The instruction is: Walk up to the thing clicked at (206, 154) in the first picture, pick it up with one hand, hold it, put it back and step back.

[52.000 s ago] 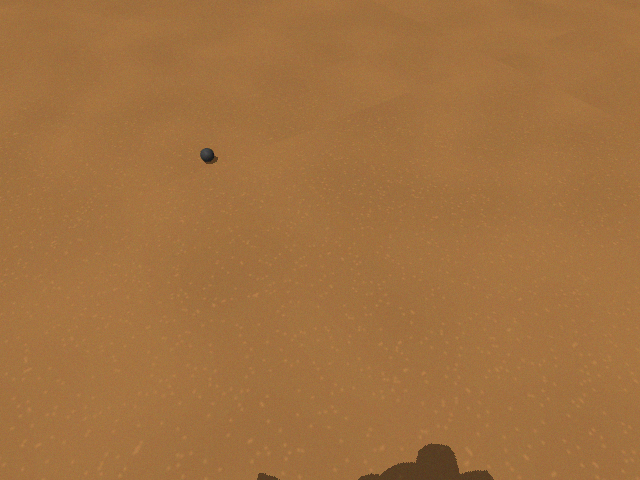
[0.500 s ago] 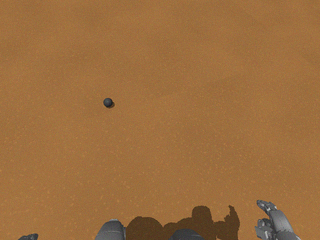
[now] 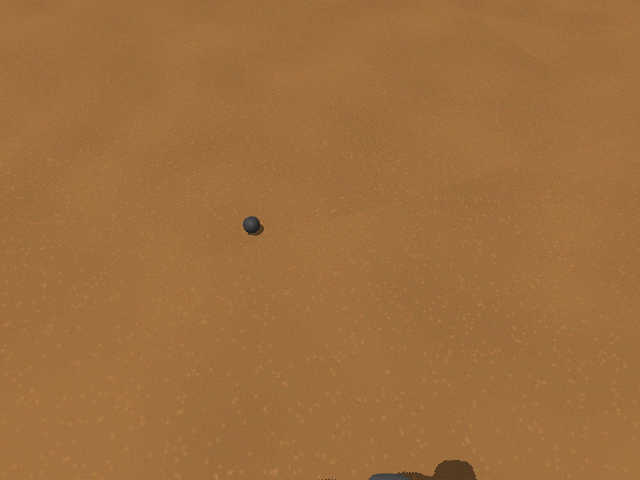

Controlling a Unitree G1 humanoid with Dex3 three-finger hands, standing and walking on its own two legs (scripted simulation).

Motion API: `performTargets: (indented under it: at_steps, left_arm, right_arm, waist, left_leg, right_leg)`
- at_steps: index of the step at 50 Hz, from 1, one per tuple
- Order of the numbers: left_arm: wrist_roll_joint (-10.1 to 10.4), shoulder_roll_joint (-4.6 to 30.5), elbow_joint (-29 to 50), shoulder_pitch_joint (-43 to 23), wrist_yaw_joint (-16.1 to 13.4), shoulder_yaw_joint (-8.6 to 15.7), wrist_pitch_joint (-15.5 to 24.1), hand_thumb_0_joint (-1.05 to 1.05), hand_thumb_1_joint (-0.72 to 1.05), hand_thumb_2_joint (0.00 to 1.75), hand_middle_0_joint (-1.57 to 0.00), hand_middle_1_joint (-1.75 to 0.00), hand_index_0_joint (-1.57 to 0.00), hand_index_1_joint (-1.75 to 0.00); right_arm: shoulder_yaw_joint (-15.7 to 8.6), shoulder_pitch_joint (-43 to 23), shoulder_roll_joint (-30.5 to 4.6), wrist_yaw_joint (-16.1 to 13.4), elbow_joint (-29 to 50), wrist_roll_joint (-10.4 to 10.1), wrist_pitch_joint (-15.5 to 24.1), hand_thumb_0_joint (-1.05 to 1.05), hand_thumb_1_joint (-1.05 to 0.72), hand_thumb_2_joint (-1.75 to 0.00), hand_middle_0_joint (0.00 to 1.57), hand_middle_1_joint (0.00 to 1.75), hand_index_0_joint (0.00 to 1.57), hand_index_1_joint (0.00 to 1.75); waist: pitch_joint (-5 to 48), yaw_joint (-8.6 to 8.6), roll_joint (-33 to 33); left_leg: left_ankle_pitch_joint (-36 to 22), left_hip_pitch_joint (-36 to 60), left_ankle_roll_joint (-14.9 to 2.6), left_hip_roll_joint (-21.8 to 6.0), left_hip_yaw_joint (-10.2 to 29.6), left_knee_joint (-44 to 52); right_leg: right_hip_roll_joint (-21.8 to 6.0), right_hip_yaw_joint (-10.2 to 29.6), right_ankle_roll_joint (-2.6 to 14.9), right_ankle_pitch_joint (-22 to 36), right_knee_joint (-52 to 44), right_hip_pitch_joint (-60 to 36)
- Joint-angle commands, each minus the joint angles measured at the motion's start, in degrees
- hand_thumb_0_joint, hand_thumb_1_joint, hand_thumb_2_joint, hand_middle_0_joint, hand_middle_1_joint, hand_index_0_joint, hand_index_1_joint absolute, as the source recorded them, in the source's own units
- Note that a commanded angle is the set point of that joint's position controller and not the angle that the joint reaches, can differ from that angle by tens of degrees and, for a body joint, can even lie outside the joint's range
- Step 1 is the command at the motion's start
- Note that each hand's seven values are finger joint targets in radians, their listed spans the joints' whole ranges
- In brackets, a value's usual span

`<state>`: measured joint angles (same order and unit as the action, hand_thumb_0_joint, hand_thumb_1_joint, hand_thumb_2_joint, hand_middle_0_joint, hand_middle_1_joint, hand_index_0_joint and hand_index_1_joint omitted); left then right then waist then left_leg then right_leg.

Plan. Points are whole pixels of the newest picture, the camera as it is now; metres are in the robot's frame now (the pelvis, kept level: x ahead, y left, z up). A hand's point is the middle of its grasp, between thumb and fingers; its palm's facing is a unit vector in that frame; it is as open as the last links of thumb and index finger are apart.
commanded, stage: step back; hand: left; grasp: from above
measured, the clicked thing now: (251, 224) +1.10 +0.24 -0.73
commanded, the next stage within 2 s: stand in 0.66 s
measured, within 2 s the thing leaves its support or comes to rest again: neither
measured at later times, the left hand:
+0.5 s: hand out of the picture +0.14 +0.25 -0.15, palm faces +0.06 -0.93 -0.37, open 7.4 cm
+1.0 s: hand out of the picture +0.13 +0.25 -0.14, palm faces +0.03 -0.94 -0.33, open 7.4 cm
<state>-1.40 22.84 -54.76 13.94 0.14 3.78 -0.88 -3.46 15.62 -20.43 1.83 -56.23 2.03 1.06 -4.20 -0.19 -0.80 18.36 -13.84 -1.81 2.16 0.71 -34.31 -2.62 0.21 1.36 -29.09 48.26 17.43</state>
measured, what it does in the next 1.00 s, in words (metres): steps on the spot: right foot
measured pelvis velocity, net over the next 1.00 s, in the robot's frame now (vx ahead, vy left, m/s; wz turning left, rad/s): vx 0.05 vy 0.00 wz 0.03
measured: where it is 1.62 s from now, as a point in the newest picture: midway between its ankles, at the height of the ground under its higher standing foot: outside the picture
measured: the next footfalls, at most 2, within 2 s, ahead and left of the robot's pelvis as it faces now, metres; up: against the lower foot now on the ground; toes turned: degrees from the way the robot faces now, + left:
right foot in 0.22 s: +0.11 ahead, -0.14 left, +0.00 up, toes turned -2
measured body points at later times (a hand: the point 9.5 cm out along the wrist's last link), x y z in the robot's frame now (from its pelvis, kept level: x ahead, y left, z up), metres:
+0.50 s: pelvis +0.04 -0.01 +0.00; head +0.07 -0.02 +0.44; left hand +0.13 +0.30 -0.12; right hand +0.12 -0.32 -0.14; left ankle +0.03 +0.12 -0.73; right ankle +0.07 -0.14 -0.73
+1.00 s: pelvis +0.05 +0.00 +0.02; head +0.05 +0.00 +0.47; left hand +0.13 +0.29 -0.11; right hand +0.18 -0.29 -0.10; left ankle +0.03 +0.12 -0.73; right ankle +0.07 -0.14 -0.73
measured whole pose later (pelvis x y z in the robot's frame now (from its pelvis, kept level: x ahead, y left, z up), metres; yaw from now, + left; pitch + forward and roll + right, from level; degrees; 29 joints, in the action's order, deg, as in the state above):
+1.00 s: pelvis +0.05 +0.00 +0.02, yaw +2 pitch -4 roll +0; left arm -0.3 19.5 -64.5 4.3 0.2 -0.3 0.7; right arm -0.7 2.1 -19.3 0.3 -62.6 0.1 0.8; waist -4.1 -0.7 -0.5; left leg 13.3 -3.8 0.8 -0.6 0.1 -20.9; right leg -3.2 -2.5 -1.7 -10.2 22.0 7.8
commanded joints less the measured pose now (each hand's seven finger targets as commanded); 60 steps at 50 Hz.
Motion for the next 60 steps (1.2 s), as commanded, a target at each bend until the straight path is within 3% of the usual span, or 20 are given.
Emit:
performTargets:
  at_steps: [1,7,10,11,12,13,15,17,20,23,24,25,26,27,30,33,40,51,57,60]
  left_arm:
    - [0.28,11.06,6.55,-4.81,-0.40,2.79,3.26,0.00,0.90,0.90,-0.20,-0.30,-0.20,-0.30]
    - [0.75,8.54,4.38,-4.02,-0.26,2.53,3.42,0.00,0.90,0.90,-0.20,-0.30,-0.20,-0.30]
    - [0.57,10.22,0.69,1.17,-1.30,3.16,3.99,0.00,0.90,0.90,-0.20,-0.30,-0.20,-0.30]
    - [-0.20,13.26,0.84,1.29,-1.65,4.00,4.14,0.00,0.90,0.90,-0.20,-0.30,-0.20,-0.30]
    - [-0.53,16.10,1.95,-0.86,-1.81,4.12,4.33,0.00,0.90,0.90,-0.20,-0.30,-0.20,-0.30]
    - [-0.53,17.31,3.47,-7.75,-1.55,3.98,4.17,0.00,0.90,0.90,-0.20,-0.30,-0.20,-0.30]
    - [-0.45,14.98,4.38,-12.41,-1.34,3.37,4.07,0.00,0.90,0.90,-0.20,-0.30,-0.20,-0.30]
    - [-0.42,13.89,3.67,-11.33,-1.32,3.06,4.26,0.00,0.90,0.90,-0.20,-0.30,-0.20,-0.30]
    - [-0.38,14.06,2.27,-10.86,-1.12,3.15,4.35,0.00,0.90,0.90,-0.20,-0.30,-0.20,-0.30]
    - [0.52,12.10,2.38,-13.51,-1.04,2.49,3.51,0.00,0.90,0.90,-0.20,-0.30,-0.20,-0.30]
    - [0.81,10.49,2.45,-13.03,-1.06,1.97,3.30,0.00,0.90,0.90,-0.20,-0.30,-0.20,-0.30]
    - [1.28,9.14,2.48,-11.50,-1.16,1.69,3.18,0.00,0.90,0.90,-0.20,-0.30,-0.20,-0.30]
    - [1.86,8.90,1.34,-12.16,-1.02,1.51,2.87,0.00,0.90,0.90,-0.20,-0.30,-0.20,-0.30]
    - [1.64,9.30,0.01,-11.08,-1.16,1.54,2.87,0.00,0.90,0.90,-0.20,-0.30,-0.20,-0.30]
    - [1.21,10.87,-0.98,-11.92,-1.10,1.58,3.27,0.00,0.90,0.90,-0.20,-0.30,-0.20,-0.30]
    - [1.89,7.45,-3.13,-10.42,-0.81,-0.17,2.83,0.00,0.90,0.90,-0.20,-0.30,-0.20,-0.30]
    - [1.37,8.93,-4.86,-11.61,-0.71,-1.05,2.66,0.00,0.90,0.90,-0.20,-0.30,-0.20,-0.30]
    - [0.89,9.42,-6.68,-12.49,-0.51,-1.60,3.17,0.00,0.90,0.90,-0.20,-0.30,-0.20,-0.30]
    - [0.89,9.76,-6.83,-12.34,-0.45,-1.56,3.59,0.00,0.90,0.90,-0.20,-0.30,-0.20,-0.30]
    - [0.85,10.02,-7.09,-12.49,-0.37,-1.54,3.49,0.00,0.90,0.90,-0.20,-0.30,-0.20,-0.30]
  right_arm:
    - [-4.04,-0.18,-15.79,-1.70,4.42,0.11,2.01,0.00,-0.90,-0.90,0.20,0.30,0.20,0.30]
    - [-2.82,-3.31,-14.21,-2.23,5.22,-0.61,1.54,0.00,-0.90,-0.90,0.20,0.30,0.20,0.30]
    - [-0.81,-6.76,-9.96,-2.42,6.10,-2.04,0.16,0.00,-0.90,-0.90,0.20,0.30,0.20,0.30]
    - [0.03,-5.99,-7.95,-2.68,6.61,-2.28,0.05,0.00,-0.90,-0.90,0.20,0.30,0.20,0.30]
    - [0.47,-4.07,-6.96,-3.09,6.47,-1.97,-0.49,0.00,-0.90,-0.90,0.20,0.30,0.20,0.30]
    - [-1.20,-2.11,-11.17,-3.39,4.10,-1.48,-1.30,0.00,-0.90,-0.90,0.20,0.30,0.20,0.30]
    - [-1.71,-0.60,-12.93,-2.96,1.60,-1.17,-1.31,0.00,-0.90,-0.90,0.20,0.30,0.20,0.30]
    - [-1.38,-1.67,-12.22,-2.57,0.72,-1.10,-1.04,0.00,-0.90,-0.90,0.20,0.30,0.20,0.30]
    - [-0.91,-1.58,-10.97,-2.47,-0.11,-0.87,-0.56,0.00,-0.90,-0.90,0.20,0.30,0.20,0.30]
    - [-1.20,0.94,-10.30,-2.72,-2.53,-0.38,0.47,0.00,-0.90,-0.90,0.20,0.30,0.20,0.30]
    - [-1.79,-0.38,-11.69,-2.90,-2.57,0.06,0.65,0.00,-0.90,-0.90,0.20,0.30,0.20,0.30]
    - [-2.29,-1.92,-14.09,-3.06,-1.78,0.35,0.91,0.00,-0.90,-0.90,0.20,0.30,0.20,0.30]
    - [-1.99,-7.56,-15.82,-2.89,-0.59,-0.51,0.88,0.00,-0.90,-0.90,0.20,0.30,0.20,0.30]
    - [-1.67,-11.15,-15.59,-2.63,0.01,-0.81,0.73,0.00,-0.90,-0.90,0.20,0.30,0.20,0.30]
    - [-0.74,-9.87,-12.41,-2.76,-1.15,-0.93,0.56,0.00,-0.90,-0.90,0.20,0.30,0.20,0.30]
    - [-0.33,-9.97,-12.83,-2.78,-2.11,-1.42,1.16,0.00,-0.90,-0.90,0.20,0.30,0.20,0.30]
    - [-0.02,-12.99,-12.14,-2.76,-3.28,-1.77,1.41,0.00,-0.90,-0.90,0.20,0.30,0.20,0.30]
    - [0.21,-15.10,-11.09,-1.97,-4.15,-1.72,0.53,0.00,-0.90,-0.90,0.20,0.30,0.20,0.30]
    - [0.35,-15.17,-11.10,-1.66,-4.55,-1.52,0.61,0.00,-0.90,-0.90,0.20,0.30,0.20,0.30]
    - [0.58,-14.35,-10.82,-1.47,-5.05,-1.51,0.51,0.00,-0.90,-0.90,0.20,0.30,0.20,0.30]
  waist:
    - [-0.19,0.48,6.27]
    - [3.38,-0.05,11.21]
    - [6.93,-3.84,5.82]
    - [8.04,-3.97,-2.04]
    - [7.41,-2.75,-7.44]
    - [5.76,-1.10,-3.81]
    - [0.53,0.66,-3.73]
    - [0.65,-0.25,-5.54]
    - [2.75,-0.54,-8.49]
    - [6.62,1.99,-6.44]
    - [7.50,1.32,-3.89]
    - [9.16,0.24,0.92]
    - [7.25,-1.43,3.66]
    - [6.16,-2.27,4.22]
    - [8.23,-0.63,2.64]
    - [9.53,-1.22,2.56]
    - [8.01,-0.52,3.33]
    - [4.14,0.12,1.09]
    - [5.94,0.03,1.13]
    - [3.93,0.11,-0.07]
  left_leg:
    - [-5.91,10.35,-11.76,-17.06,22.30,15.11]
    - [-25.14,1.95,-8.06,-12.59,10.64,9.10]
    - [-14.31,-8.04,-2.68,-7.34,6.15,-1.62]
    - [-5.90,-14.10,-0.80,-2.50,5.85,-8.12]
    - [12.37,-14.27,0.56,0.47,6.34,-13.30]
    - [16.67,-7.80,0.97,-2.30,6.71,-18.73]
    - [14.18,-6.02,1.35,-4.44,5.93,-17.13]
    - [11.85,-7.98,0.96,-3.79,5.77,-15.16]
    - [10.50,-5.89,1.61,-4.23,2.63,-8.34]
    - [-4.81,2.34,1.86,-2.62,-0.84,9.86]
    - [-13.81,5.18,0.94,-4.60,2.79,9.70]
    - [-21.83,6.75,-1.53,-10.63,10.21,10.15]
    - [-18.88,0.03,-4.47,-13.00,12.89,9.63]
    - [-17.04,-2.62,-5.56,-13.62,11.54,8.06]
    - [-21.08,-1.51,-0.97,-8.76,4.82,6.61]
    - [-23.55,2.79,-0.48,-10.00,7.03,10.38]
    - [-28.84,7.81,0.60,-10.08,5.23,13.39]
    - [-13.72,7.38,1.26,-9.17,3.96,19.32]
    - [-12.07,8.08,1.41,-9.15,3.66,19.60]
    - [-8.35,6.92,1.47,-8.85,3.67,19.83]
  right_leg:
    - [-1.09,2.58,1.32,-1.70,3.88,16.47]
    - [1.59,-3.00,-0.03,8.67,-11.43,-0.30]
    - [1.71,-1.29,0.47,22.55,-22.07,-17.05]
    - [-5.62,9.78,2.40,21.69,-24.30,-19.76]
    - [-17.01,24.34,6.57,13.61,-31.54,-14.05]
    - [-21.25,26.75,11.58,0.51,-33.52,-3.22]
    - [-17.69,21.95,11.46,-0.42,-32.39,2.88]
    - [-14.12,16.00,9.07,5.38,-30.10,0.22]
    - [-13.38,12.64,8.51,16.75,-26.89,-2.54]
    - [-9.75,5.32,4.99,29.61,-17.80,-4.27]
    - [-7.86,3.45,3.00,32.56,-14.33,-2.41]
    - [-4.58,0.95,0.73,31.09,-9.68,-0.84]
    - [-0.18,-1.87,-0.69,18.12,-11.17,-3.00]
    - [-0.69,-1.17,-0.35,15.26,-14.50,-6.73]
    - [-4.88,2.08,1.33,29.43,-16.89,-10.83]
    - [-4.42,1.34,1.09,32.20,-17.89,-11.71]
    - [-4.69,1.20,0.22,35.51,-23.50,-13.13]
    - [-5.20,2.32,-0.69,24.83,-31.27,-11.98]
    - [-5.92,3.05,-0.60,25.52,-32.16,-12.87]
    - [-5.78,3.65,-0.67,18.84,-33.80,-10.78]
